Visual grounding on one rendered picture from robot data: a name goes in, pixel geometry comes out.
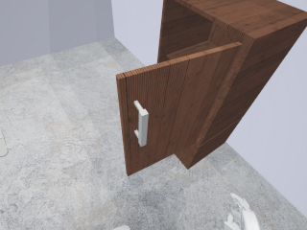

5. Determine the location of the handle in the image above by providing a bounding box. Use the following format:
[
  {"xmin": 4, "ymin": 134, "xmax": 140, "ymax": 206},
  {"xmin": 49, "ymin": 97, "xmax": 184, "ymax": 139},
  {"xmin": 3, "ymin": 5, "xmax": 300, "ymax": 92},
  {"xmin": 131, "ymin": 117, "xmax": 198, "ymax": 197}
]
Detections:
[{"xmin": 133, "ymin": 101, "xmax": 149, "ymax": 147}]

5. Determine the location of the cupboard door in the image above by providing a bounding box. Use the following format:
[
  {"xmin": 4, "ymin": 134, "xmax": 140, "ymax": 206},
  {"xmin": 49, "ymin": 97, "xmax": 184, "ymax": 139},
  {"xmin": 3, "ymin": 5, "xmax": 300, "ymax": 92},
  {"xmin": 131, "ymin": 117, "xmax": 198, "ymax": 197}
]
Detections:
[{"xmin": 115, "ymin": 41, "xmax": 243, "ymax": 176}]

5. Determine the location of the right robot hand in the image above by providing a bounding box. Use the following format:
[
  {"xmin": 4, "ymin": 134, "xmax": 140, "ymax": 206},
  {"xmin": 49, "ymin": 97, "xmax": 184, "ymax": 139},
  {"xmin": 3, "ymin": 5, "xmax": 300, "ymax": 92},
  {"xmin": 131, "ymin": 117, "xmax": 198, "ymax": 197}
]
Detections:
[{"xmin": 224, "ymin": 193, "xmax": 261, "ymax": 230}]

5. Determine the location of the left robot hand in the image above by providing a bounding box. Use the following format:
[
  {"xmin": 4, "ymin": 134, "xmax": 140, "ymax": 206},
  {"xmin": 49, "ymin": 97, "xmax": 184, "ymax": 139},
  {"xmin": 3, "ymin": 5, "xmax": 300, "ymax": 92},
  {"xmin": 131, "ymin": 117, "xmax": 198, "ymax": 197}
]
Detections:
[{"xmin": 0, "ymin": 127, "xmax": 13, "ymax": 166}]

